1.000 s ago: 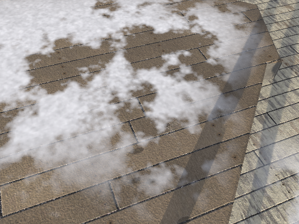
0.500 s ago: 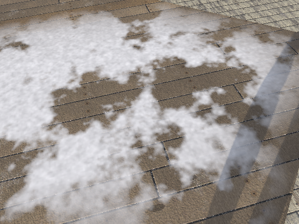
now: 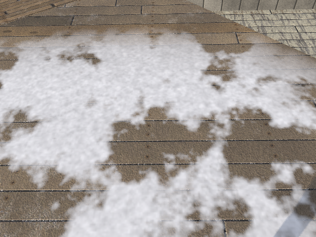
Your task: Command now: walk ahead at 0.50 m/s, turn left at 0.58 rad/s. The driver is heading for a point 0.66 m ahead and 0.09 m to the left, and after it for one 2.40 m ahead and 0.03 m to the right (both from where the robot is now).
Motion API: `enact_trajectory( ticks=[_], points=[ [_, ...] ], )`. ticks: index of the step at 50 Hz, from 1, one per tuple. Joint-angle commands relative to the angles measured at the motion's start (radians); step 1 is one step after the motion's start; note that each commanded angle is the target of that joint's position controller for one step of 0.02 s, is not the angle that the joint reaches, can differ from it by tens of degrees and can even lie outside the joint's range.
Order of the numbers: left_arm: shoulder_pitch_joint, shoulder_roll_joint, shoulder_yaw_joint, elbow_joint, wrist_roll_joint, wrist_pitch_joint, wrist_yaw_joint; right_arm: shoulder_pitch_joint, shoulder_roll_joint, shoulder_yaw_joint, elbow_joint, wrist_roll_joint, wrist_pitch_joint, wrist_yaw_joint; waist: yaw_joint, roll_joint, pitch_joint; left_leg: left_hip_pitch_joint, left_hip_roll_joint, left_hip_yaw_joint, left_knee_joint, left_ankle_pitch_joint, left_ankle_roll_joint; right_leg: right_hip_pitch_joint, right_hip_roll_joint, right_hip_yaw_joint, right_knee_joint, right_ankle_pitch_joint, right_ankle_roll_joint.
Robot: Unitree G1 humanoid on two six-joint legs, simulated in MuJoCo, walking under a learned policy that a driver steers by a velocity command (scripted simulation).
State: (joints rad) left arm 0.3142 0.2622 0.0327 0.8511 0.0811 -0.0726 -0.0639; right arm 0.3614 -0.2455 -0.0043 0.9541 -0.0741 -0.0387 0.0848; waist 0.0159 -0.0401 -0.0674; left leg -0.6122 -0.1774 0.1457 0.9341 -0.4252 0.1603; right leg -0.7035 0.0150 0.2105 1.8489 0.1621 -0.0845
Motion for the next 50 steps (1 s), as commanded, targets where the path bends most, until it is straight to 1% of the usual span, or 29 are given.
enact_trajectory(
  ticks=[1,3,5,7,10,11,13,17,18,19,20,21,22,23,24,25,26,28,32,36,39,41,43,44,45,46,47,49,50],
  points=[
    [-0.037,0.023,-0.026,-0.127,0.001,0.022,0.039,-0.091,0.059,0.033,-0.002,-0.018,-0.065,0.034,0.082,0.041,0.001,0.203,0.237,-0.625,-0.487,0.208,0.081,-0.418,0.004,0.041,0.123,-0.196,-0.044],
    [-0.058,0.014,-0.038,-0.135,0.013,0.001,0.055,-0.064,0.049,0.036,0.013,0.007,-0.108,0.019,0.083,0.042,-0.015,0.250,0.212,-0.550,-0.521,0.210,0.048,-0.431,-0.058,-0.012,-0.023,-0.280,-0.023],
    [-0.144,0.029,-0.041,-0.146,0.008,-0.017,0.057,-0.007,0.006,0.028,0.001,-0.010,-0.129,-0.009,0.026,0.036,-0.015,0.210,0.157,-0.478,-0.554,0.218,0.039,-0.333,-0.079,-0.102,-0.244,-0.255,0.030],
    [-0.220,0.002,-0.050,-0.173,-0.007,-0.015,0.048,0.106,-0.011,0.027,0.009,-0.017,-0.132,-0.022,-0.025,0.082,-0.003,0.220,0.154,-0.463,-0.564,0.323,0.062,-0.283,-0.090,-0.150,-0.398,-0.205,0.097],
    [-0.382,-0.020,-0.059,-0.230,0.001,0.010,0.028,0.159,-0.027,0.021,-0.018,0.028,-0.138,-0.006,-0.078,0.093,0.044,0.240,0.189,-0.473,-0.618,0.489,0.098,-0.106,-0.090,-0.197,-0.833,-0.151,0.154],
    [-0.444,-0.027,-0.057,-0.251,0.005,0.024,0.021,0.192,-0.029,0.018,-0.013,0.046,-0.135,0.003,-0.090,0.102,0.067,0.254,0.215,-0.492,-0.626,0.506,0.103,-0.039,-0.087,-0.220,-0.968,-0.155,0.160],
    [-0.527,-0.014,-0.048,-0.276,-0.004,0.036,0.007,0.260,-0.085,-0.009,0.004,0.057,-0.119,0.014,-0.114,0.125,0.104,0.354,0.262,-0.530,-0.594,0.545,0.108,0.008,-0.060,-0.243,-1.139,-0.159,0.155],
    [-0.594,0.017,-0.033,-0.289,-0.036,0.015,0.024,0.253,-0.121,-0.053,0.014,0.035,-0.091,0.003,-0.107,0.125,0.106,0.569,0.337,-0.617,-0.534,0.752,0.087,0.078,-0.022,-0.233,-1.373,-0.194,0.088],
    [-0.525,0.041,-0.019,-0.271,-0.056,0.001,0.037,0.226,-0.126,-0.062,0.007,0.027,-0.091,0.000,-0.068,0.135,0.060,0.559,0.319,-0.604,-0.492,0.898,0.051,0.229,-0.015,-0.244,-1.398,-0.148,0.043],
    [-0.356,0.080,0.001,-0.225,-0.082,-0.022,0.052,0.199,-0.110,-0.060,-0.011,0.012,-0.096,0.002,-0.005,0.117,-0.075,0.484,0.268,-0.546,-0.369,1.009,-0.010,0.526,-0.044,-0.240,-1.309,-0.080,-0.036],
    [-0.119,0.126,0.014,-0.161,-0.069,-0.047,0.062,0.230,-0.006,-0.033,-0.051,-0.002,-0.110,-0.008,0.038,-0.052,-0.306,0.252,0.149,-0.485,-0.087,0.846,-0.087,0.987,-0.200,-0.093,-1.183,0.220,-0.207],
    [0.113,0.202,0.059,-0.138,-0.088,-0.036,0.093,0.155,0.006,-0.019,-0.105,0.127,-0.093,-0.064,0.178,-0.128,-0.400,-0.112,0.060,-0.351,0.283,0.217,-0.143,1.301,-0.463,0.252,-1.285,0.253,-0.250],
    [0.078,0.133,0.043,-0.131,-0.107,-0.021,0.108,0.119,-0.048,-0.022,-0.140,0.132,-0.078,-0.084,0.145,-0.127,-0.381,-0.197,0.112,-0.314,0.448,-0.102,-0.158,1.204,-0.526,0.391,-1.400,0.009,-0.212],
    [-0.012,0.077,0.033,-0.135,-0.110,-0.018,0.118,0.041,-0.086,-0.047,-0.165,0.132,-0.054,-0.099,0.112,-0.067,-0.183,-0.244,0.171,-0.293,0.512,0.003,-0.162,1.001,-0.474,0.293,-1.470,-0.165,-0.146],
    [-0.081,0.052,0.026,-0.135,-0.103,-0.019,0.120,-0.026,-0.090,-0.057,-0.200,0.123,-0.034,-0.103,0.075,-0.030,-0.059,-0.234,0.212,-0.262,0.529,0.091,-0.161,0.817,-0.430,0.164,-1.545,-0.247,-0.118],
    [-0.137,0.032,0.021,-0.119,-0.098,-0.027,0.110,-0.052,-0.075,-0.065,-0.228,0.113,-0.015,-0.106,0.031,-0.019,0.027,-0.206,0.239,-0.240,0.526,0.133,-0.150,0.675,-0.377,0.067,-1.628,-0.327,-0.099],
    [-0.167,0.010,0.016,-0.107,-0.087,-0.034,0.098,-0.022,-0.047,-0.068,-0.241,0.110,-0.002,-0.108,-0.008,-0.067,0.062,-0.163,0.263,-0.236,0.522,0.137,-0.145,0.594,-0.342,-0.022,-1.667,-0.326,-0.087],
    [-0.211,-0.002,0.023,-0.080,-0.087,-0.040,0.080,0.006,-0.017,-0.073,-0.257,0.118,0.022,-0.107,-0.053,-0.067,0.103,-0.122,0.298,-0.237,0.461,0.136,-0.139,0.483,-0.292,-0.166,-1.707,-0.304,-0.064],
    [-0.197,0.083,0.047,-0.049,-0.062,-0.047,0.077,-0.080,-0.025,-0.075,-0.319,0.096,0.028,-0.095,-0.059,-0.017,0.106,-0.094,0.317,-0.228,0.199,0.320,-0.153,0.438,-0.262,-0.311,-1.714,-0.151,-0.089],
    [-0.116,0.149,0.062,-0.021,-0.084,-0.033,0.082,-0.242,-0.015,-0.059,-0.362,0.092,0.010,-0.065,0.005,0.029,0.121,-0.031,0.283,-0.169,-0.146,0.418,-0.130,0.536,-0.271,-0.356,-1.689,0.014,-0.095],
    [-0.060,0.195,0.072,0.003,-0.101,-0.009,0.083,-0.318,-0.036,-0.064,-0.402,0.088,-0.002,-0.050,0.029,0.010,0.099,-0.007,0.245,-0.136,-0.284,0.388,-0.110,0.676,-0.302,-0.358,-1.598,0.221,-0.076],
    [-0.047,0.215,0.077,0.020,-0.114,0.004,0.084,-0.294,-0.067,-0.077,-0.407,0.075,-0.004,-0.050,0.002,-0.033,0.048,0.104,0.192,-0.108,-0.365,0.333,-0.082,0.728,-0.290,-0.355,-1.483,0.388,-0.049],
    [-0.021,0.181,0.061,0.039,-0.115,0.007,0.080,-0.100,-0.152,-0.113,-0.346,0.056,-0.009,-0.065,-0.100,-0.007,-0.069,0.469,0.174,-0.114,-0.508,0.643,-0.028,0.631,-0.199,-0.382,-1.218,0.337,0.018],
    [-0.008,0.103,0.029,0.005,-0.070,-0.005,0.070,0.032,-0.245,-0.129,-0.327,0.023,-0.004,-0.086,-0.128,0.145,-0.229,0.848,0.422,-0.341,-0.344,1.248,0.069,0.337,-0.119,-0.383,-0.907,-0.183,0.077],
    [0.103,0.045,-0.004,0.026,-0.084,-0.010,0.049,0.014,-0.219,-0.105,-0.329,0.028,-0.002,-0.088,-0.083,0.292,-0.432,1.037,0.669,-0.625,-0.380,1.360,0.268,0.143,-0.022,-0.236,-0.615,-0.875,0.126],
    [0.057,0.143,0.031,0.047,-0.117,-0.004,0.046,0.014,-0.174,-0.099,-0.338,0.041,0.008,-0.083,-0.122,0.154,-0.433,0.931,0.603,-0.549,-0.413,1.250,0.223,0.135,-0.055,-0.106,-0.569,-0.877,0.126],
    [-0.023,0.130,0.032,0.013,-0.135,0.007,0.049,-0.062,-0.161,-0.095,-0.332,0.055,0.007,-0.081,-0.093,0.145,-0.296,0.838,0.554,-0.442,-0.440,1.093,0.168,0.051,-0.083,-0.130,-0.590,-0.843,0.125],
    [-0.040,0.094,0.034,0.019,-0.105,0.044,0.079,-0.202,-0.097,-0.079,-0.325,0.071,-0.001,-0.082,-0.013,0.107,-0.121,0.539,0.481,-0.326,-0.548,0.790,0.091,0.102,-0.132,-0.159,-0.721,-0.734,0.149],
    [-0.019,0.083,0.036,0.025,-0.095,0.065,0.088,-0.244,-0.103,-0.083,-0.319,0.056,-0.004,-0.083,0.017,0.130,-0.082,0.389,0.463,-0.274,-0.597,0.745,0.080,0.204,-0.122,-0.184,-0.737,-0.678,0.163]
  ],
)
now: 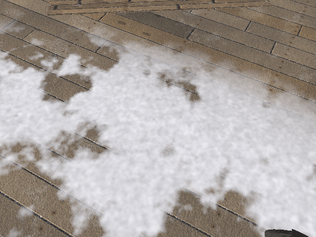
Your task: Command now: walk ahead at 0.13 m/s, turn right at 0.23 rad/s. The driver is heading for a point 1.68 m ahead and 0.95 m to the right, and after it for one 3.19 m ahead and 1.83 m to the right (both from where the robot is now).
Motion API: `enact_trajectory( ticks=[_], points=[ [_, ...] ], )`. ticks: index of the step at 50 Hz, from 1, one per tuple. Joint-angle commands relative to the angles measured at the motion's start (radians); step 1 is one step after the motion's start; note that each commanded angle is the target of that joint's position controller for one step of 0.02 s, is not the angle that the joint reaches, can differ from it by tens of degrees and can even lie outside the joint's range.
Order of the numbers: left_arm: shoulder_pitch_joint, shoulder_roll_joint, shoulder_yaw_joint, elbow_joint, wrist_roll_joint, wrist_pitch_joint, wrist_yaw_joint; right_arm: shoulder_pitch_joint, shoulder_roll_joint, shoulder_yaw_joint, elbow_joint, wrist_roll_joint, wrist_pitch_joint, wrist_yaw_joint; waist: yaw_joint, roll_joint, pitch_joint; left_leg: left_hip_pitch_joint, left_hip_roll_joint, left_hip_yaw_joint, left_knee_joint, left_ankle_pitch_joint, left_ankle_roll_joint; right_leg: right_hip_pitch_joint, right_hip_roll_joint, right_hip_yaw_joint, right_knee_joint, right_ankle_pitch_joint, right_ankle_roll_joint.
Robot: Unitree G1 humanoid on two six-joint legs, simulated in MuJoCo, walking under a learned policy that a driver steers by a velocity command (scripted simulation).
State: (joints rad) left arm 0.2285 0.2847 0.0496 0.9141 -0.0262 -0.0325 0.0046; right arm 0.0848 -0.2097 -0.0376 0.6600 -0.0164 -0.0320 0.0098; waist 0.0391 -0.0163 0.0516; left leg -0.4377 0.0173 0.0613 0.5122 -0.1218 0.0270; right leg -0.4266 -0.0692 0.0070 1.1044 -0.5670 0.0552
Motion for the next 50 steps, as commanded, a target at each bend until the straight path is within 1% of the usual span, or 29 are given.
enact_trajectory(
  ticks=[1,3,4,8,11,13,14,15,16,17,18,19,20,21,23,27,31,35,37,39,40,41,42,43,44,45,46,48,50],
  points=[
    [0.090,0.048,0.021,-0.041,0.017,0.039,0.028,0.001,-0.148,-0.055,-0.024,-0.013,-0.012,-0.013,0.015,0.124,-0.192,0.145,0.272,-0.164,-0.205,0.399,0.224,-0.027,-0.022,-0.002,-0.006,0.085,0.033],
    [0.092,0.045,0.027,-0.056,0.021,0.053,0.037,-0.029,-0.161,-0.062,-0.018,-0.017,-0.015,-0.025,0.026,0.135,-0.184,0.093,0.278,-0.119,-0.232,0.316,0.226,-0.005,-0.020,-0.010,-0.047,0.143,0.031],
    [0.072,0.040,0.027,-0.069,0.021,0.057,0.036,-0.034,-0.163,-0.064,-0.011,-0.014,-0.015,-0.032,0.020,0.136,-0.181,0.091,0.281,-0.101,-0.241,0.258,0.222,-0.006,-0.027,-0.009,-0.082,0.179,0.022],
    [-0.019,0.056,0.034,-0.129,0.022,0.071,0.021,-0.026,-0.175,-0.072,0.025,0.000,0.003,-0.057,-0.009,0.155,-0.167,0.119,0.305,-0.071,-0.255,0.079,0.205,0.003,-0.030,-0.028,-0.202,0.250,-0.008],
    [-0.043,0.066,0.042,-0.162,0.024,0.077,0.004,-0.023,-0.190,-0.080,0.051,0.020,0.018,-0.064,-0.012,0.162,-0.155,0.168,0.325,-0.060,-0.209,0.045,0.169,0.033,-0.014,-0.051,-0.316,0.240,-0.041],
    [0.005,0.059,0.048,-0.153,0.030,0.075,-0.008,-0.033,-0.189,-0.081,0.066,0.038,0.029,-0.067,0.014,0.139,-0.152,0.167,0.296,-0.020,-0.119,-0.007,0.112,0.129,0.028,-0.097,-0.486,0.325,-0.082],
    [0.033,0.078,0.059,-0.144,0.038,0.073,-0.008,0.005,-0.163,-0.078,0.087,0.040,0.036,-0.067,0.013,0.077,-0.132,0.135,0.249,0.022,-0.017,-0.095,0.057,0.180,0.046,-0.072,-0.589,0.395,-0.115],
    [0.044,0.172,0.082,-0.160,0.044,0.067,0.005,0.045,-0.118,-0.070,0.092,0.018,0.044,-0.063,-0.020,-0.163,-0.095,-0.016,0.135,0.129,0.257,-0.260,-0.038,0.247,-0.123,0.196,-0.728,0.627,-0.187],
    [0.044,0.258,0.092,-0.197,0.054,0.058,0.010,-0.021,-0.109,-0.062,0.032,-0.004,0.043,-0.067,-0.012,-0.344,-0.073,-0.289,-0.017,0.069,0.506,-0.540,-0.105,0.327,-0.308,0.492,-0.773,0.826,-0.368],
    [0.067,0.232,0.087,-0.203,0.076,0.037,-0.001,-0.087,-0.144,-0.071,0.016,0.001,0.039,-0.069,0.040,-0.243,-0.143,-0.320,-0.020,-0.081,0.650,-0.548,-0.091,0.315,-0.313,0.530,-0.803,0.727,-0.425],
    [0.029,0.207,0.080,-0.213,0.069,0.020,-0.002,-0.089,-0.167,-0.080,0.024,0.017,0.040,-0.070,0.014,-0.170,-0.136,-0.332,-0.001,-0.122,0.692,-0.457,-0.075,0.311,-0.258,0.452,-0.793,0.668,-0.372],
    [-0.037,0.183,0.076,-0.227,0.045,0.017,0.006,-0.062,-0.169,-0.087,0.048,0.014,0.042,-0.076,-0.020,-0.105,-0.139,-0.330,0.018,-0.137,0.679,-0.363,-0.072,0.306,-0.207,0.380,-0.772,0.636,-0.308],
    [-0.079,0.148,0.064,-0.240,0.024,0.021,0.014,-0.055,-0.180,-0.092,0.056,0.006,0.044,-0.082,-0.033,-0.099,-0.141,-0.312,0.025,-0.141,0.658,-0.314,-0.076,0.285,-0.185,0.340,-0.762,0.649,-0.276],
    [-0.089,0.135,0.058,-0.247,0.020,0.025,0.022,-0.050,-0.178,-0.093,0.055,0.002,0.043,-0.083,-0.044,-0.103,-0.155,-0.270,0.018,-0.137,0.662,-0.276,-0.081,0.261,-0.164,0.313,-0.755,0.684,-0.266],
    [-0.063,0.134,0.058,-0.255,0.025,0.029,0.031,-0.039,-0.155,-0.089,0.053,0.008,0.036,-0.079,-0.043,-0.088,-0.188,-0.244,-0.003,-0.136,0.632,-0.223,-0.087,0.285,-0.139,0.292,-0.745,0.730,-0.266],
    [-0.032,0.157,0.071,-0.269,0.016,0.037,0.043,-0.072,-0.127,-0.073,0.036,0.015,0.028,-0.076,-0.019,-0.101,-0.190,-0.232,-0.017,-0.157,0.425,-0.190,-0.106,0.343,-0.123,0.323,-0.734,0.671,-0.263],
    [-0.049,0.172,0.080,-0.297,0.021,0.051,0.039,-0.078,-0.135,-0.071,0.031,0.021,0.019,-0.062,-0.009,-0.124,-0.165,-0.138,-0.033,-0.161,0.293,-0.207,-0.112,0.274,-0.108,0.383,-0.735,0.574,-0.279],
    [-0.066,0.171,0.082,-0.324,0.017,0.063,0.033,-0.061,-0.147,-0.072,0.025,0.028,-0.002,-0.045,-0.008,-0.134,-0.166,-0.056,-0.056,-0.164,0.185,-0.243,-0.097,0.269,-0.096,0.459,-0.700,0.658,-0.284],
    [-0.087,0.170,0.082,-0.341,0.010,0.068,0.033,-0.029,-0.154,-0.073,0.026,0.031,-0.014,-0.034,-0.026,-0.144,-0.177,0.009,-0.064,-0.158,0.079,-0.220,-0.082,0.276,-0.079,0.485,-0.668,0.720,-0.269],
    [-0.119,0.155,0.078,-0.365,-0.002,0.076,0.038,0.043,-0.171,-0.082,0.044,0.029,-0.021,-0.023,-0.071,-0.121,-0.184,0.190,-0.036,-0.149,-0.134,-0.024,-0.051,0.202,-0.019,0.460,-0.614,0.637,-0.209],
    [-0.096,0.112,0.066,-0.377,0.007,0.077,0.038,0.076,-0.227,-0.097,0.044,0.013,-0.016,-0.027,-0.060,-0.016,-0.212,0.332,0.120,-0.263,-0.152,0.070,0.009,0.077,0.043,0.392,-0.493,0.408,-0.157],
    [-0.054,0.076,0.058,-0.402,0.005,0.068,0.033,0.055,-0.309,-0.112,0.042,-0.010,-0.001,-0.034,0.004,0.300,-0.174,0.402,0.315,-0.500,-0.169,0.338,0.166,-0.157,0.221,0.185,-0.306,0.001,-0.091],
    [-0.047,0.167,0.085,-0.390,0.022,0.054,0.026,0.052,-0.251,-0.102,0.020,-0.025,-0.002,-0.034,-0.023,0.297,-0.179,0.369,0.426,-0.595,-0.179,0.407,0.287,-0.220,0.172,0.150,-0.046,-0.106,-0.037],
    [-0.027,0.214,0.104,-0.364,0.013,0.053,0.018,0.011,-0.203,-0.087,-0.002,-0.017,0.000,-0.040,-0.012,0.200,-0.169,0.339,0.381,-0.492,-0.164,0.383,0.267,-0.214,0.139,0.151,0.074,-0.034,-0.016],
    [-0.012,0.202,0.107,-0.341,0.009,0.061,0.017,-0.032,-0.176,-0.080,-0.012,-0.004,0.005,-0.045,0.005,0.150,-0.147,0.320,0.303,-0.386,-0.146,0.329,0.210,-0.212,0.124,0.135,0.117,0.031,0.004],
    [-0.013,0.178,0.101,-0.337,0.010,0.071,0.018,-0.047,-0.164,-0.075,-0.018,0.010,0.009,-0.048,-0.001,0.138,-0.128,0.317,0.263,-0.326,-0.141,0.302,0.181,-0.234,0.116,0.122,0.147,0.081,0.019],
    [-0.023,0.145,0.090,-0.343,0.008,0.078,0.014,-0.040,-0.168,-0.072,-0.017,0.013,0.014,-0.052,-0.009,0.136,-0.113,0.308,0.246,-0.282,-0.145,0.316,0.178,-0.242,0.108,0.102,0.149,0.116,0.030],
    [-0.071,0.102,0.071,-0.370,0.002,0.079,0.008,-0.001,-0.187,-0.076,-0.011,0.004,0.024,-0.060,-0.040,0.158,-0.106,0.326,0.223,-0.218,-0.161,0.311,0.182,-0.245,0.094,0.046,0.061,0.162,0.040],
    [-0.114,0.084,0.060,-0.395,0.004,0.078,0.006,0.031,-0.209,-0.082,-0.006,0.001,0.031,-0.064,-0.067,0.182,-0.128,0.368,0.242,-0.193,-0.159,0.315,0.190,-0.222,0.067,0.024,-0.049,0.165,0.045]
  ],
)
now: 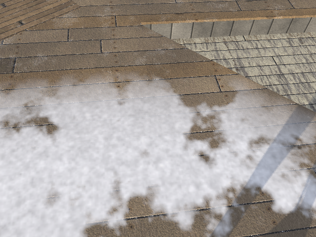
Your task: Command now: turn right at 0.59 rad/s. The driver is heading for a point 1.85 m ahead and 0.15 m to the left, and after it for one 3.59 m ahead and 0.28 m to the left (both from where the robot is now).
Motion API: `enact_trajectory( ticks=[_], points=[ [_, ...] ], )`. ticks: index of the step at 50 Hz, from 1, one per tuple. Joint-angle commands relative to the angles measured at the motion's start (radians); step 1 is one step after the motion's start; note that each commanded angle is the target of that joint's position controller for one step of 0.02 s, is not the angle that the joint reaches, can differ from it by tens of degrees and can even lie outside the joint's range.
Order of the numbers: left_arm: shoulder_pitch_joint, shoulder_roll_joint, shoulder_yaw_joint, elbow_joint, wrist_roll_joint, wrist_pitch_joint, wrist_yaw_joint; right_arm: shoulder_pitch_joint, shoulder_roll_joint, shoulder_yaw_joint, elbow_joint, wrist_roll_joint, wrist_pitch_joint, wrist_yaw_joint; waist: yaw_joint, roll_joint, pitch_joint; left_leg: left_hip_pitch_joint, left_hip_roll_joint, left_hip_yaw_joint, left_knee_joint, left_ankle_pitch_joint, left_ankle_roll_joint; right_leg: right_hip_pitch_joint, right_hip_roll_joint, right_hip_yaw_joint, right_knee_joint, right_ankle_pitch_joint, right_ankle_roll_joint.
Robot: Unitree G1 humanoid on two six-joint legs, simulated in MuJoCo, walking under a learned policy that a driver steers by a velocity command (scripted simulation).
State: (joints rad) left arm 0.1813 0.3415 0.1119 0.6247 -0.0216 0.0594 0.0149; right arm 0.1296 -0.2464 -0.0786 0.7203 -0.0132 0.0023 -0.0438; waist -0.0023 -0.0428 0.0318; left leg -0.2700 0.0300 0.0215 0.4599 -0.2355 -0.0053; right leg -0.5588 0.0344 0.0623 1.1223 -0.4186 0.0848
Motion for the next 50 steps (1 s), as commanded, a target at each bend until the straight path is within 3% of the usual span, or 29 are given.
enact_trajectory(
  ticks=[1,6,8,9,10,11,12,13,14,16,18,22,27,29,30,31,32,33,34,37,40,42,44,45,46,47,48,49,50],
  points=[
    [-0.074,0.021,-0.007,-0.114,0.003,-0.014,-0.007,-0.013,-0.185,-0.045,-0.067,0.000,0.000,-0.010,-0.031,0.218,-0.119,0.198,0.236,-0.135,-0.104,0.426,0.223,-0.052,-0.049,-0.044,-0.125,0.012,0.013],
    [-0.046,0.045,-0.002,-0.126,0.002,-0.008,-0.024,-0.014,-0.230,-0.057,-0.067,0.021,0.001,0.008,-0.026,0.250,-0.121,0.141,0.278,-0.090,-0.088,0.375,0.208,0.134,-0.053,-0.111,-0.369,0.039,-0.035],
    [0.011,0.040,0.005,-0.112,0.002,-0.004,-0.031,-0.029,-0.227,-0.056,-0.063,0.040,0.000,0.012,0.012,0.234,-0.117,0.115,0.271,-0.057,-0.023,0.316,0.165,0.237,-0.030,-0.143,-0.552,0.147,-0.079],
    [0.054,0.050,0.014,-0.095,0.006,-0.004,-0.027,-0.004,-0.202,-0.050,-0.050,0.044,-0.002,0.014,0.025,0.203,-0.124,0.065,0.243,-0.019,0.047,0.246,0.119,0.340,-0.004,-0.144,-0.648,0.214,-0.109],
    [0.089,0.095,0.029,-0.096,0.008,-0.008,-0.017,0.050,-0.156,-0.038,-0.032,0.027,-0.005,0.021,0.023,0.056,-0.140,-0.080,0.183,0.060,0.211,0.089,0.038,0.509,-0.075,-0.010,-0.720,0.420,-0.153],
    [0.088,0.216,0.047,-0.133,0.021,-0.016,-0.001,0.039,-0.084,-0.006,-0.083,-0.031,-0.009,0.030,-0.009,-0.294,-0.147,-0.385,0.046,0.127,0.539,-0.428,-0.065,0.650,-0.375,0.380,-0.711,0.820,-0.294],
    [0.121,0.175,0.032,-0.136,0.056,-0.038,-0.012,-0.066,-0.141,-0.024,-0.104,-0.008,-0.014,0.018,0.088,-0.231,-0.210,-0.427,0.007,-0.033,0.705,-0.465,-0.072,0.549,-0.444,0.450,-0.750,0.780,-0.437],
    [0.092,0.142,0.016,-0.125,0.061,-0.054,-0.015,-0.085,-0.175,-0.034,-0.099,0.017,-0.007,0.012,0.072,-0.143,-0.165,-0.427,0.028,-0.059,0.770,-0.394,-0.064,0.504,-0.388,0.357,-0.759,0.686,-0.407],
    [0.037,0.111,0.007,-0.118,0.046,-0.061,-0.011,-0.066,-0.171,-0.036,-0.082,0.018,0.000,0.008,0.040,-0.103,-0.135,-0.422,0.040,-0.067,0.754,-0.312,-0.057,0.466,-0.326,0.284,-0.758,0.597,-0.349],
    [-0.042,0.078,-0.012,-0.120,0.024,-0.061,-0.001,-0.021,-0.166,-0.039,-0.053,0.005,0.011,-0.001,-0.002,-0.083,-0.123,-0.356,0.041,-0.062,0.736,-0.183,-0.067,0.393,-0.262,0.199,-0.764,0.581,-0.298],
    [-0.053,0.048,-0.027,-0.116,0.035,-0.067,0.006,0.015,-0.147,-0.033,-0.038,0.010,0.011,0.002,-0.018,-0.090,-0.143,-0.292,0.028,-0.054,0.714,-0.111,-0.076,0.373,-0.237,0.159,-0.771,0.605,-0.296],
    [-0.043,0.036,-0.030,-0.093,0.037,-0.068,0.011,-0.017,-0.101,-0.008,-0.045,0.011,0.011,0.005,0.008,-0.093,-0.128,-0.218,0.038,-0.058,0.446,-0.105,-0.080,0.394,-0.224,0.155,-0.773,0.497,-0.296],
    [-0.035,0.032,-0.036,-0.062,0.037,-0.059,-0.002,-0.013,-0.111,-0.005,-0.048,0.017,0.005,0.013,0.025,-0.096,-0.082,-0.084,0.017,-0.038,0.208,-0.149,-0.061,0.344,-0.232,0.222,-0.766,0.364,-0.320],
    [-0.047,-0.001,-0.050,-0.046,0.026,-0.059,-0.004,0.035,-0.087,0.004,-0.030,0.007,-0.006,0.021,-0.021,-0.059,-0.079,0.054,0.011,-0.031,-0.031,0.060,-0.036,0.302,-0.198,0.207,-0.739,0.339,-0.273],
    [-0.012,-0.021,-0.057,-0.031,0.033,-0.067,-0.006,0.052,-0.107,0.005,-0.028,-0.010,-0.012,0.022,-0.015,-0.019,-0.102,0.147,0.049,-0.084,-0.057,0.194,-0.019,0.269,-0.165,0.191,-0.724,0.292,-0.225],
    [0.017,-0.026,-0.058,-0.029,0.050,-0.077,-0.010,0.060,-0.166,-0.005,-0.037,-0.015,-0.015,0.020,0.022,0.080,-0.117,0.193,0.120,-0.140,-0.022,0.355,0.014,0.237,-0.102,0.131,-0.675,0.201,-0.179],
    [0.041,-0.033,-0.055,-0.029,0.052,-0.080,-0.013,0.024,-0.172,-0.010,-0.016,0.001,-0.016,0.024,0.067,0.207,-0.112,0.091,0.118,-0.144,-0.006,0.189,0.062,0.288,-0.042,0.051,-0.692,0.141,-0.139],
    [-0.011,-0.002,-0.050,-0.024,0.057,-0.077,-0.011,-0.008,-0.113,0.004,-0.037,0.005,-0.021,0.031,0.028,0.179,-0.081,0.035,0.089,-0.131,-0.027,0.075,0.059,0.321,-0.039,0.046,-0.672,0.151,-0.118],
    [-0.037,0.005,-0.044,-0.026,0.049,-0.072,-0.008,0.007,-0.095,0.009,-0.031,-0.001,-0.024,0.030,0.009,0.146,-0.087,0.028,0.068,-0.109,-0.035,-0.061,0.043,0.316,-0.027,0.034,-0.652,0.089,-0.125],
    [-0.014,-0.009,-0.039,-0.028,0.029,-0.064,-0.004,0.071,-0.127,0.001,-0.019,0.012,-0.033,0.019,-0.002,0.139,0.007,-0.030,0.066,-0.143,-0.054,-0.423,0.077,0.189,-0.003,0.012,-0.592,-0.190,-0.164],
    [0.008,-0.053,-0.044,-0.023,0.010,-0.106,-0.018,0.125,-0.157,-0.006,-0.014,0.024,-0.047,0.016,-0.004,0.204,0.054,-0.006,0.193,-0.338,-0.154,-0.556,0.164,0.106,0.009,-0.064,-0.458,-0.097,-0.160],
    [0.025,-0.054,-0.038,-0.015,0.003,-0.125,-0.026,0.115,-0.174,-0.010,-0.017,0.034,-0.046,0.022,0.011,0.218,0.070,-0.041,0.248,-0.412,-0.192,-0.534,0.204,0.156,-0.005,-0.085,-0.452,-0.030,-0.172],
    [0.121,-0.040,-0.028,0.020,0.006,-0.135,-0.034,0.023,-0.138,0.003,-0.053,0.041,-0.045,0.033,0.071,0.171,0.069,-0.154,0.163,-0.274,-0.103,-0.385,0.148,0.335,-0.021,-0.050,-0.589,-0.020,-0.204],
    [0.188,0.000,-0.014,0.041,0.010,-0.141,-0.034,-0.014,-0.092,0.016,-0.079,0.042,-0.054,0.036,0.087,0.056,0.055,-0.233,0.058,-0.136,0.075,-0.255,0.086,0.425,-0.088,0.108,-0.685,-0.082,-0.239],
    [0.281,0.084,0.010,0.058,0.010,-0.146,-0.040,-0.043,-0.074,0.020,-0.112,0.040,-0.077,0.034,0.104,-0.166,0.031,-0.385,-0.053,0.011,0.371,-0.145,0.020,0.568,-0.236,0.403,-0.818,-0.075,-0.322],
    [0.330,0.103,0.014,0.053,0.018,-0.152,-0.045,-0.068,-0.117,0.010,-0.132,0.042,-0.094,0.032,0.132,-0.231,0.030,-0.565,-0.059,-0.055,0.586,-0.300,0.015,0.667,-0.365,0.632,-0.890,0.063,-0.419],
    [0.333,0.075,0.002,0.053,0.021,-0.160,-0.042,-0.051,-0.135,0.000,-0.127,0.050,-0.103,0.036,0.106,-0.132,0.029,-0.669,-0.024,-0.095,0.725,-0.323,0.032,0.736,-0.389,0.627,-0.858,0.170,-0.433],
    [0.328,0.058,-0.004,0.051,0.022,-0.162,-0.037,-0.032,-0.115,0.006,-0.117,0.051,-0.106,0.042,0.090,-0.059,0.006,-0.720,0.005,-0.101,0.786,-0.262,0.049,0.775,-0.375,0.547,-0.839,0.218,-0.413],
    [0.308,0.039,-0.013,0.050,0.024,-0.157,-0.033,-0.035,-0.096,0.010,-0.112,0.038,-0.104,0.048,0.079,0.024,0.002,-0.742,0.032,-0.092,0.788,-0.181,0.063,0.777,-0.340,0.451,-0.853,0.270,-0.373]
  ],
)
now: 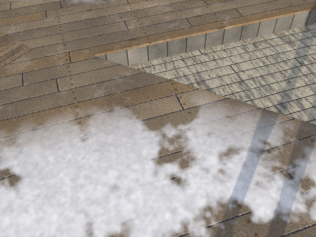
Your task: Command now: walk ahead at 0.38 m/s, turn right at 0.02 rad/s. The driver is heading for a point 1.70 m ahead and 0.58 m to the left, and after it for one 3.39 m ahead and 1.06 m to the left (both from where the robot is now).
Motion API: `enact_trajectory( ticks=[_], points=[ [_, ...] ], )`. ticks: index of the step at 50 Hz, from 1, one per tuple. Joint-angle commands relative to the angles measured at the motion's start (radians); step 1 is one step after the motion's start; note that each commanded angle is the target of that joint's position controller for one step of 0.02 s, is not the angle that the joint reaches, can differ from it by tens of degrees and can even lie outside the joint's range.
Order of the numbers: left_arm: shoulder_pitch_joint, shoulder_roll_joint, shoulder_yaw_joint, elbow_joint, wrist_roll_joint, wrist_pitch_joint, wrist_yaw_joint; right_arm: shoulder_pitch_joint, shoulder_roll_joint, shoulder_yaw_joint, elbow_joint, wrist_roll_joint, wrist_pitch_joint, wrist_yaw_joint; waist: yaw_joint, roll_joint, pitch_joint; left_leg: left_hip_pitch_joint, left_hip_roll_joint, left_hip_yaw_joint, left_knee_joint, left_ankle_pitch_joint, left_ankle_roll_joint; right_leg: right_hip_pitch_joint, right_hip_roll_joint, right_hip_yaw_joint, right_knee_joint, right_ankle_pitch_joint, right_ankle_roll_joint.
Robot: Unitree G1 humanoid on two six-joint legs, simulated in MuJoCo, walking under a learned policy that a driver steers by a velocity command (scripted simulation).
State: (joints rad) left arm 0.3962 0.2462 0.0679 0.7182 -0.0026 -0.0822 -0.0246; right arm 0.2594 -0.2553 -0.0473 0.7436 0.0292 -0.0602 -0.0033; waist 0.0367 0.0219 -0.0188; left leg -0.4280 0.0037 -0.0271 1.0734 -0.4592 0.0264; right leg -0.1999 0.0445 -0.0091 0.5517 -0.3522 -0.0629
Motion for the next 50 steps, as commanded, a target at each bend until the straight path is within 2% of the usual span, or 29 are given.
enact_trajectory(
  ticks=[1,3,7,9,12,14,15,16,17,18,19,20,21,22,23,26,29,33,38,41,42,43,44,45,46,47,48,49,50],
  points=[
    [0.073,0.131,0.026,-0.042,0.002,-0.009,0.011,-0.168,-0.077,-0.018,-0.140,-0.007,-0.041,0.016,0.022,-0.085,0.062,-0.548,0.086,-0.042,0.135,0.098,0.026,0.360,-0.345,0.464,-0.296,0.285,-0.212],
    [0.057,0.087,0.008,-0.031,-0.003,0.007,0.018,-0.189,-0.062,-0.012,-0.140,-0.009,-0.036,0.038,0.017,-0.099,0.082,-0.477,0.099,-0.001,0.016,0.180,-0.003,0.286,-0.277,0.318,-0.345,0.340,-0.170],
    [0.061,0.139,0.015,-0.006,-0.008,0.018,0.041,-0.319,-0.006,0.017,-0.169,-0.013,-0.040,0.058,0.048,-0.095,0.102,-0.269,0.048,0.072,-0.335,0.398,-0.036,0.138,-0.207,0.149,-0.391,0.383,-0.124],
    [0.081,0.179,0.024,0.013,-0.014,0.014,0.041,-0.350,-0.036,0.009,-0.180,-0.004,-0.040,0.060,0.051,-0.126,0.102,-0.163,0.022,0.077,-0.431,0.451,-0.031,0.110,-0.230,0.146,-0.409,0.358,-0.122],
    [0.067,0.192,0.031,0.034,-0.025,0.011,0.038,-0.341,-0.091,-0.012,-0.188,0.000,-0.041,0.058,0.015,-0.136,0.105,-0.108,0.012,0.056,-0.515,0.449,0.016,0.186,-0.275,0.140,-0.362,0.497,-0.096],
    [0.048,0.208,0.038,0.040,-0.022,0.018,0.040,-0.225,-0.135,-0.037,-0.163,-0.008,-0.037,0.047,-0.061,-0.146,0.013,0.065,-0.035,0.092,-0.538,0.415,0.062,0.224,-0.257,0.096,-0.191,0.826,-0.061],
    [0.045,0.199,0.035,0.037,-0.016,0.023,0.043,-0.076,-0.166,-0.058,-0.121,-0.009,-0.030,0.035,-0.134,-0.135,-0.079,0.267,-0.052,0.108,-0.540,0.414,0.091,0.169,-0.219,0.062,-0.013,0.909,-0.036],
    [0.043,0.162,0.019,0.014,0.004,0.025,0.047,0.111,-0.212,-0.072,-0.088,-0.016,-0.024,0.023,-0.206,-0.062,-0.209,0.583,0.101,-0.065,-0.492,0.390,0.145,-0.055,-0.177,0.048,0.281,0.645,-0.006],
    [0.192,0.006,-0.024,-0.006,-0.002,0.009,0.039,0.161,-0.309,-0.080,-0.069,-0.036,-0.029,0.031,-0.106,0.263,-0.375,0.866,0.376,-0.611,-0.631,0.137,0.315,-0.391,0.020,0.076,0.677,-0.169,0.059],
    [0.146,0.108,-0.005,0.015,-0.032,-0.009,0.032,0.157,-0.214,-0.062,-0.065,-0.023,-0.028,0.033,-0.151,0.223,-0.372,0.831,0.380,-0.808,-0.804,-0.098,0.326,-0.516,0.001,0.185,0.812,-0.204,0.057],
    [0.014,0.166,0.012,-0.019,-0.055,-0.016,0.028,0.077,-0.170,-0.048,-0.065,-0.016,-0.028,0.027,-0.142,0.148,-0.168,0.677,0.348,-0.639,-0.818,-0.091,0.273,-0.595,-0.056,0.143,0.831,-0.121,0.049],
    [-0.057,0.164,0.008,-0.039,-0.044,-0.021,0.032,0.010,-0.147,-0.039,-0.069,-0.019,-0.027,0.026,-0.110,0.044,-0.084,0.515,0.310,-0.502,-0.825,0.028,0.240,-0.558,-0.111,0.113,0.779,-0.022,0.039],
    [-0.096,0.154,0.010,-0.040,-0.018,-0.020,0.037,-0.035,-0.124,-0.031,-0.070,-0.032,-0.030,0.031,-0.077,0.000,-0.026,0.375,0.256,-0.399,-0.844,0.152,0.214,-0.504,-0.143,0.102,0.717,0.035,0.035],
    [-0.061,0.142,0.013,-0.037,-0.013,-0.011,0.035,-0.058,-0.113,-0.028,-0.071,-0.047,-0.037,0.032,-0.032,0.048,-0.028,0.298,0.234,-0.342,-0.867,0.218,0.213,-0.439,-0.172,0.117,0.682,0.079,0.034],
    [-0.049,0.130,0.010,-0.027,-0.011,-0.002,0.035,-0.060,-0.100,-0.027,-0.067,-0.045,-0.046,0.035,-0.023,0.051,-0.025,0.256,0.211,-0.298,-0.885,0.302,0.216,-0.398,-0.181,0.113,0.657,0.089,0.036],
    [-0.069,0.103,0.004,-0.035,-0.006,0.021,0.040,-0.055,-0.128,-0.033,-0.036,-0.032,-0.061,0.031,-0.001,0.045,0.017,0.171,0.211,-0.227,-0.953,0.298,0.247,-0.422,-0.195,0.097,0.561,0.141,0.065],
    [-0.186,0.096,-0.002,-0.065,0.005,0.016,0.040,-0.007,-0.151,-0.037,-0.012,-0.025,-0.055,0.020,-0.035,0.012,0.054,0.209,0.187,-0.157,-0.968,0.362,0.227,-0.492,-0.199,0.087,0.380,0.303,0.084],
    [-0.325,0.071,-0.015,-0.096,-0.003,-0.002,0.024,0.072,-0.180,-0.040,0.019,-0.013,-0.042,0.012,-0.097,0.006,0.067,0.272,0.168,-0.085,-0.955,0.421,0.187,-0.460,-0.161,0.048,0.139,0.466,0.082],
    [-0.465,0.074,-0.020,-0.151,-0.016,-0.016,-0.010,0.161,-0.191,-0.038,0.064,-0.010,-0.013,0.009,-0.148,0.021,0.095,0.431,0.219,-0.099,-0.880,0.460,0.181,-0.489,-0.124,0.029,-0.003,0.402,0.059],
    [-0.441,0.099,-0.012,-0.159,-0.015,-0.023,-0.024,0.159,-0.212,-0.044,0.075,-0.008,0.005,0.002,-0.111,0.056,0.066,0.506,0.246,-0.111,-0.795,0.633,0.156,-0.411,-0.090,0.011,-0.057,0.280,0.017],
    [-0.376,0.121,-0.001,-0.144,-0.012,-0.025,-0.023,0.141,-0.223,-0.046,0.072,-0.007,0.009,-0.001,-0.069,0.068,0.023,0.510,0.231,-0.092,-0.718,0.804,0.142,-0.305,-0.059,-0.014,-0.077,0.254,-0.004],
    [-0.237,0.160,0.021,-0.106,-0.008,-0.027,-0.015,0.130,-0.214,-0.040,0.070,-0.007,0.012,-0.001,0.006,0.058,-0.066,0.454,0.185,-0.062,-0.557,0.920,0.118,-0.082,-0.042,-0.027,-0.110,0.293,-0.038],
    [-0.043,0.226,0.044,-0.069,0.005,-0.026,-0.003,0.110,-0.171,-0.020,0.043,-0.023,0.007,-0.002,0.093,0.012,-0.220,0.259,0.136,-0.032,-0.297,0.761,0.082,0.250,-0.174,0.099,-0.051,0.348,-0.101],
    [0.046,0.315,0.067,-0.049,0.015,-0.019,0.001,0.225,-0.059,0.015,0.017,-0.022,-0.014,0.003,0.062,-0.236,-0.371,-0.179,-0.032,0.023,0.091,0.203,0.003,0.648,-0.438,0.547,-0.086,0.182,-0.250],
    [0.069,0.217,0.043,-0.051,0.009,-0.013,0.005,0.187,-0.127,0.000,0.037,-0.007,-0.031,0.006,0.099,-0.220,-0.401,-0.291,-0.038,-0.120,0.211,-0.104,0.007,0.639,-0.468,0.705,-0.191,0.104,-0.248],
    [0.005,0.173,0.025,-0.049,0.006,-0.009,0.009,0.100,-0.189,-0.023,0.009,0.020,-0.034,0.009,0.091,-0.164,-0.234,-0.359,0.012,-0.122,0.256,-0.040,0.011,0.510,-0.435,0.535,-0.212,0.101,-0.197],
    [-0.066,0.149,0.016,-0.052,0.004,-0.008,0.010,0.046,-0.180,-0.021,-0.007,0.018,-0.033,0.008,0.056,-0.108,-0.137,-0.341,0.060,-0.087,0.219,0.044,0.008,0.359,-0.394,0.407,-0.244,0.156,-0.169],
    [-0.122,0.122,0.008,-0.049,0.004,-0.010,0.007,0.021,-0.165,-0.024,-0.013,0.004,-0.026,0.006,0.025,-0.083,-0.060,-0.315,0.088,-0.079,0.161,0.104,0.000,0.236,-0.353,0.322,-0.290,0.191,-0.155],
    [-0.158,0.103,0.003,-0.046,0.010,-0.020,0.005,0.041,-0.152,-0.029,-0.007,0.000,-0.011,0.004,-0.013,-0.111,-0.023,-0.254,0.116,-0.085,0.125,0.153,-0.005,0.141,-0.322,0.252,-0.337,0.211,-0.140]
  ],
)
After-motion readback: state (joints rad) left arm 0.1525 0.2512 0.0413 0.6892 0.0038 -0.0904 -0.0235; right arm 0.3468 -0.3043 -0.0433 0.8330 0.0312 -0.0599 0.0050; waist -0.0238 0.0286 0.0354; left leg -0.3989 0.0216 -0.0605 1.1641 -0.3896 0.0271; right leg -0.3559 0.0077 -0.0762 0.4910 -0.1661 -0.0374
